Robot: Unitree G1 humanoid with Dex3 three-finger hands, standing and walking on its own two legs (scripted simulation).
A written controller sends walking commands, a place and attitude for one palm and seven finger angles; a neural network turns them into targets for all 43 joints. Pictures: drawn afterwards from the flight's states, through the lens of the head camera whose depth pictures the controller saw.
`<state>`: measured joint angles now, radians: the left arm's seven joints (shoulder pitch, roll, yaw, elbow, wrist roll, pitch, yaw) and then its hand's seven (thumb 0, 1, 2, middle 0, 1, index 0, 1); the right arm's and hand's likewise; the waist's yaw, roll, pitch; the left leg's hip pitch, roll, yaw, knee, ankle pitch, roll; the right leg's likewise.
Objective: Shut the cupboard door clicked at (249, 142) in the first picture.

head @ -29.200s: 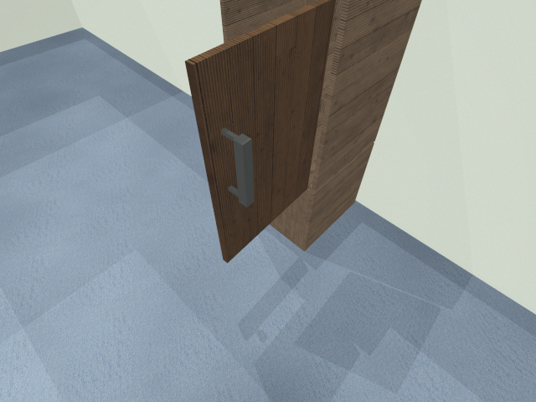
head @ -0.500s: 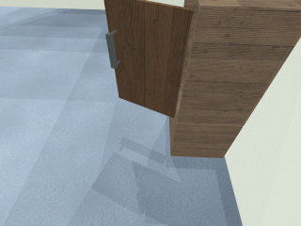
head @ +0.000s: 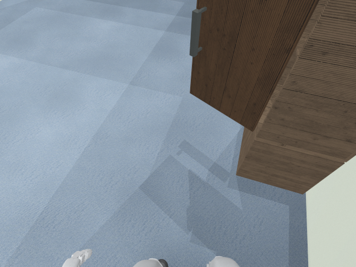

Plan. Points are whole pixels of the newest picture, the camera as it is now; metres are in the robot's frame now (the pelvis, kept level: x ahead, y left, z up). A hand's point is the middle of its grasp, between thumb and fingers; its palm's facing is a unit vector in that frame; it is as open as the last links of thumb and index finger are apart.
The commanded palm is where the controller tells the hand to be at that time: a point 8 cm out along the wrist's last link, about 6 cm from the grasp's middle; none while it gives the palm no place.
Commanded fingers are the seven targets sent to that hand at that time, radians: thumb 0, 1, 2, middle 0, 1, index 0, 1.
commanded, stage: walk to a spot facing it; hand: left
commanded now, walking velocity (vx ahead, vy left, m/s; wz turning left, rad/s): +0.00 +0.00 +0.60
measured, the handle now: (198, 32) +0.91 -0.05 +0.02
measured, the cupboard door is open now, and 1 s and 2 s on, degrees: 66 66 66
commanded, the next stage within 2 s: turn to face it in 1.94 s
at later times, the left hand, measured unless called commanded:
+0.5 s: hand out of the picture -0.03 +0.19 -0.18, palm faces +0.37 -0.89 -0.28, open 7.4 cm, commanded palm none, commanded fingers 0.00 0.90 0.90 -0.20 -0.30 -0.20 -0.30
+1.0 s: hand out of the picture -0.07 +0.15 -0.18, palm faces +0.68 -0.71 -0.20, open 7.4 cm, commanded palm none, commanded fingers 0.00 0.90 0.90 -0.20 -0.30 -0.20 -0.30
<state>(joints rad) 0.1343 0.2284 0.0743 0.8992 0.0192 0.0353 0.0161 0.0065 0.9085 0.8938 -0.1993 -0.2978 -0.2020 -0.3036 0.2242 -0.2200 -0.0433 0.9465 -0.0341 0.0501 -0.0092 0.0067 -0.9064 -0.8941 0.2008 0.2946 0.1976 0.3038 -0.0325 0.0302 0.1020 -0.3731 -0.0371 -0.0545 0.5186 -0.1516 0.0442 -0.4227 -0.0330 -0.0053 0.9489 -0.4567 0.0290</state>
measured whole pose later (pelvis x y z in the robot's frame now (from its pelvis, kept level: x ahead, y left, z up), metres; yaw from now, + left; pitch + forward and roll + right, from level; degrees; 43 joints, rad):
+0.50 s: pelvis +0.00 -0.03 -0.02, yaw +21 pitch +0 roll +1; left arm 0.23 0.26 0.07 0.90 0.02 0.06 0.02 0.01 0.91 0.89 -0.20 -0.30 -0.20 -0.30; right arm 0.12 -0.24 -0.05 0.85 -0.02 0.05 0.02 0.01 -0.91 -0.89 0.20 0.29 0.19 0.30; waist 0.01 -0.05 0.15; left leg -0.37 0.00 0.02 0.66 -0.29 0.00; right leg -0.40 -0.12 -0.07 1.01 -0.55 0.06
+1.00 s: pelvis +0.01 -0.03 -0.01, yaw +42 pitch +1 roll +1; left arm 0.26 0.21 0.07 0.88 0.02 0.01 -0.01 0.01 0.90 0.89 -0.20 -0.30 -0.21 -0.30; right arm 0.17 -0.22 -0.06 0.87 -0.02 0.05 0.04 0.01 -0.91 -0.89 0.20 0.29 0.19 0.30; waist 0.00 -0.05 0.08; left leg -0.30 0.02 0.07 0.60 -0.34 0.01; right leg -0.29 -0.19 -0.24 0.73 -0.44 0.05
